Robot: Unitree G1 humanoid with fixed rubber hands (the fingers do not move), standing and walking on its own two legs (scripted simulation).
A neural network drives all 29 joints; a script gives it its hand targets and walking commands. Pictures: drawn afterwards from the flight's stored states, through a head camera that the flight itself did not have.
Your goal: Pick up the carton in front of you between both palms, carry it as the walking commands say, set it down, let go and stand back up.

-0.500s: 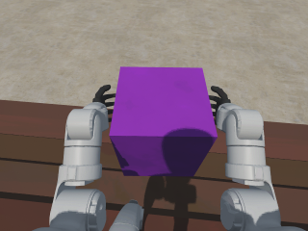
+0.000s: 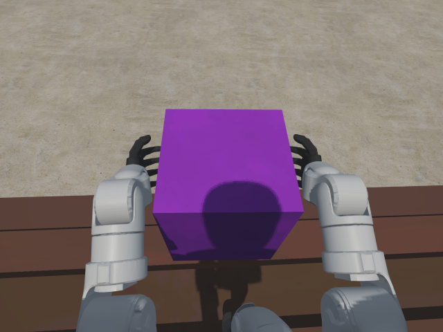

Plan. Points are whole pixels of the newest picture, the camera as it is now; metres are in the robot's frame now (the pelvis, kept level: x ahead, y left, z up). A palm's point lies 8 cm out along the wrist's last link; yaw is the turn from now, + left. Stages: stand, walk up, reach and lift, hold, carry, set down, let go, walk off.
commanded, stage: carry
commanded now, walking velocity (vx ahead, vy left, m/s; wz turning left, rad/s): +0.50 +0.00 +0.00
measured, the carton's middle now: (223, 191) +0.36 -0.03 +0.01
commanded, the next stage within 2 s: none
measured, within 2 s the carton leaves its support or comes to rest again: neither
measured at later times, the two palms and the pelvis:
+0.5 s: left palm (121, 87) +0.78 +0.22 -0.04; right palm (221, 94) +0.76 -0.08 -0.06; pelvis +0.41 +0.07 -0.16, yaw -1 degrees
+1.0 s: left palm (116, 72) +1.17 +0.33 -0.24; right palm (183, 67) +1.20 +0.03 -0.25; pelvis +0.85 +0.13 -0.34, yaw +1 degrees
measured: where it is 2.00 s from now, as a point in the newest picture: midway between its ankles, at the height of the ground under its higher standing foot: (143, 115)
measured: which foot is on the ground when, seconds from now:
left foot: down 0.00-0.02, up 0.04-0.36, down 0.38-0.72, up 0.74-0.88, down 0.90-1.00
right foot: up 0.00-0.02, down 0.04-0.38, up 0.40-0.74, down 0.76-0.94, up 0.96-1.00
